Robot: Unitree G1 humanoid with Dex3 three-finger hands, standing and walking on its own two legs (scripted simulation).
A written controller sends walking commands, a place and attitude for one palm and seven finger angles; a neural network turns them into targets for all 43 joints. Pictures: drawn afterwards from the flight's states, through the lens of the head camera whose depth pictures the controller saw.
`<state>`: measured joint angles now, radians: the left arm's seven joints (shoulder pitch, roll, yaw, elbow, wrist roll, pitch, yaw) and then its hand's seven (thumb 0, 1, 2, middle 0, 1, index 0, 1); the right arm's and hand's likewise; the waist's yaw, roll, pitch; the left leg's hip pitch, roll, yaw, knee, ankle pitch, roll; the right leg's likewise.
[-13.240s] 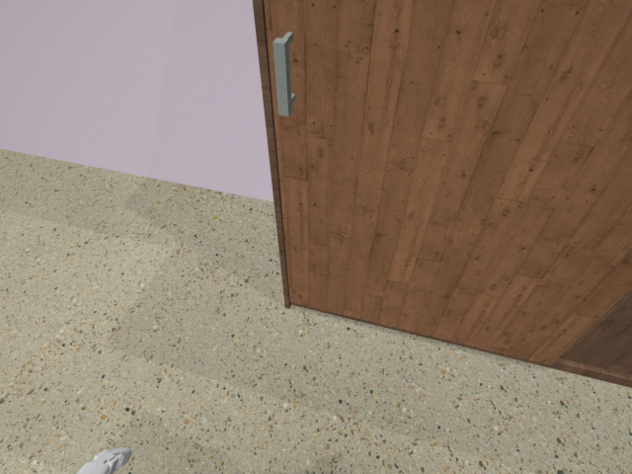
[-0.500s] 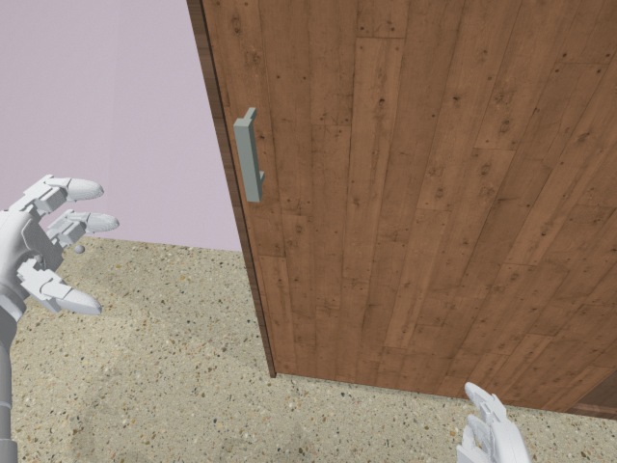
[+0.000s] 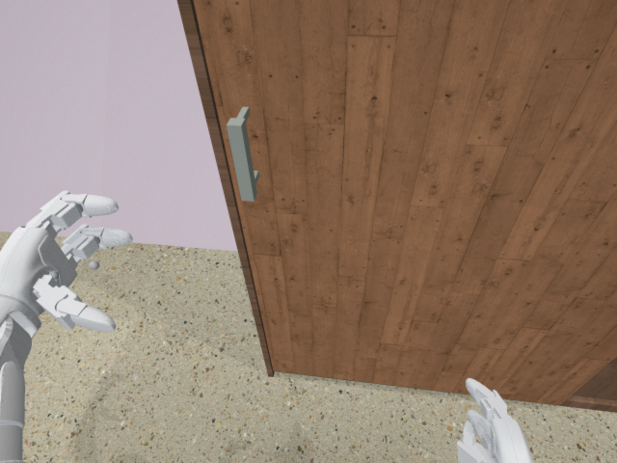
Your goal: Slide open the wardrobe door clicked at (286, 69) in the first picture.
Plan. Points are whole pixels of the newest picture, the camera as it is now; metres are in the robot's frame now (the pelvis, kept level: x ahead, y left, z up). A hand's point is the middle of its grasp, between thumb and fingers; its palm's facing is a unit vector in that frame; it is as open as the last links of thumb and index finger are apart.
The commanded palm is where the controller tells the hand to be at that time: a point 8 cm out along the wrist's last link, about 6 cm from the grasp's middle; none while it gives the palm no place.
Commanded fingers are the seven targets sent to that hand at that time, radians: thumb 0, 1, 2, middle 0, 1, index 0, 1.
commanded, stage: move the hooked fingers beside the handle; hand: left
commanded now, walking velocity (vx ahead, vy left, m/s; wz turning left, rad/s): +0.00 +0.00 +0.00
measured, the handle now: (246, 154) +0.53 +0.16 +0.15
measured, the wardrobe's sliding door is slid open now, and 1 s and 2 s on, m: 0.00 0.00 0.00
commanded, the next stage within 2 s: none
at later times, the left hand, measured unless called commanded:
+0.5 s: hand (127, 230) +0.34 +0.27 +0.16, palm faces +0.05 -1.00 -0.04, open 13.9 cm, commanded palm +0.31 +0.31 +0.16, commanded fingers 0.00 -0.50 0.30 -0.30 -1.20 -0.30 -1.20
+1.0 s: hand (157, 201) +0.38 +0.24 +0.16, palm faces +0.00 -1.00 -0.02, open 14.0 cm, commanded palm +0.36 +0.29 +0.16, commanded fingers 0.00 -0.50 0.30 -0.30 -1.20 -0.30 -1.20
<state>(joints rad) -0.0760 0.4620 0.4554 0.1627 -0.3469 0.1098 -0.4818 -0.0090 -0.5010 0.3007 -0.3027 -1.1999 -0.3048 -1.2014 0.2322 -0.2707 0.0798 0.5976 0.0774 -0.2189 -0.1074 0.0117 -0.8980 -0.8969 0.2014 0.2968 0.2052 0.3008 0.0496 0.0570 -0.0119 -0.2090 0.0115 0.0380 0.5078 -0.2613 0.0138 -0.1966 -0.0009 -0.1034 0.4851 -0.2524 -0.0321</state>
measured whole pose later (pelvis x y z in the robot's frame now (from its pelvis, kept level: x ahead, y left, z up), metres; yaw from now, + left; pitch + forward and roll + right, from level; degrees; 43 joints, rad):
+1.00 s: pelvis +0.01 +0.00 +0.00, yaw -1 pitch +2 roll +0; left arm -0.45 0.45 0.38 0.53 -0.26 0.05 -0.40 -0.01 -0.50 0.30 -0.30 -1.20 -0.30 -1.20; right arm 0.28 -0.27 0.06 0.61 0.08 -0.15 -0.10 0.01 -0.90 -0.90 0.20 0.30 0.21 0.30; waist 0.00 0.03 -0.03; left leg -0.27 0.01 0.05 0.51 -0.28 0.02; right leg -0.27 0.00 -0.08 0.50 -0.27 -0.03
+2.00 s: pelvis +0.01 +0.01 -0.01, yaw -2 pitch +7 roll -1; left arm -0.73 0.53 0.40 0.95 -0.18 -0.12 -0.36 -0.01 -0.50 0.30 -0.30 -1.20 -0.30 -1.20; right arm 0.37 -0.30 0.03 0.63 0.06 -0.05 -0.08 0.01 -0.90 -0.90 0.20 0.30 0.21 0.30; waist -0.07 0.02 -0.05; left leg -0.40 0.02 0.07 0.59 -0.30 0.02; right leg -0.40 0.01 -0.07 0.55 -0.27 -0.03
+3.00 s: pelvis +0.00 +0.01 -0.01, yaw -1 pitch +7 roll -1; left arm -0.80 0.48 0.32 0.97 -0.21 -0.15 -0.35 -0.01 -0.50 0.30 -0.30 -1.20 -0.30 -1.20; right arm 0.34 -0.29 0.04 0.64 0.06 -0.06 -0.08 0.01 -0.90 -0.90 0.20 0.30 0.21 0.30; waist -0.06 0.02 -0.05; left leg -0.43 0.01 0.05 0.61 -0.30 0.03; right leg -0.41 0.00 -0.09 0.57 -0.27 -0.02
